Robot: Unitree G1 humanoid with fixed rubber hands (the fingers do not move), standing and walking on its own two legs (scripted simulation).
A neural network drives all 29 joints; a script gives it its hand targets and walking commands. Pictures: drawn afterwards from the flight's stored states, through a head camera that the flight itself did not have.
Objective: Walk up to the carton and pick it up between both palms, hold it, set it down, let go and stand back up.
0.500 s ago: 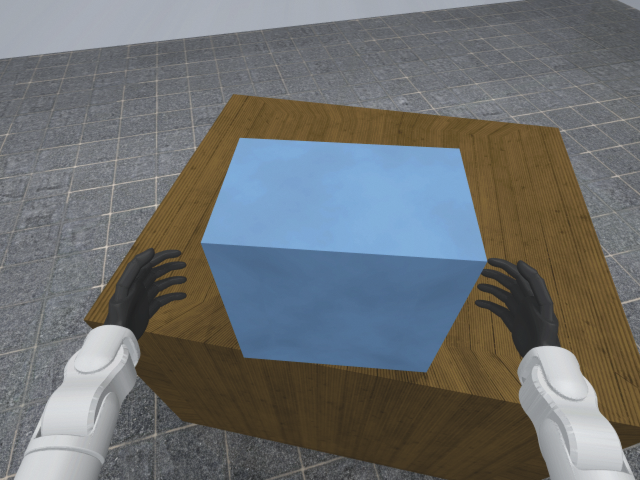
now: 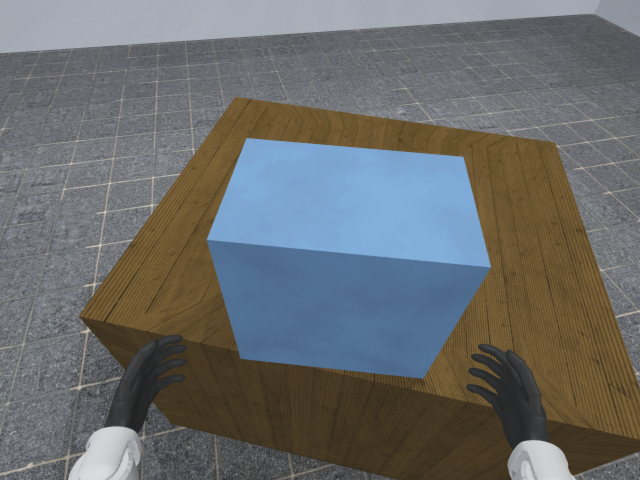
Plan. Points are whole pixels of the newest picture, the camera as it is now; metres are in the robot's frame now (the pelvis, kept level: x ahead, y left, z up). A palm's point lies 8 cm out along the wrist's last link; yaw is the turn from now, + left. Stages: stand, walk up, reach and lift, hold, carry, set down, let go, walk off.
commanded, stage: set down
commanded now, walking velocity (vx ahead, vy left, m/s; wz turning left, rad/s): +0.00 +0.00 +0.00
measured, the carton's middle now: (341, 267) +0.42 +0.00 +0.01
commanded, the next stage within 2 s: let go in 1.38 s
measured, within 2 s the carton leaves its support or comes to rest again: neither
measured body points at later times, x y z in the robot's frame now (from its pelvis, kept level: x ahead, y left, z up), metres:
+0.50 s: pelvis -0.02 -0.01 -0.01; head -0.02 +0.01 +0.44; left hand +0.19 +0.24 -0.07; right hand +0.19 -0.22 -0.06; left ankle +0.00 +0.11 -0.74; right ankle +0.00 -0.11 -0.74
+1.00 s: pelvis +0.01 -0.01 +0.00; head +0.00 +0.00 +0.45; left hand +0.17 +0.22 -0.10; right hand +0.16 -0.22 -0.09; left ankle +0.00 +0.11 -0.74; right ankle +0.00 -0.11 -0.74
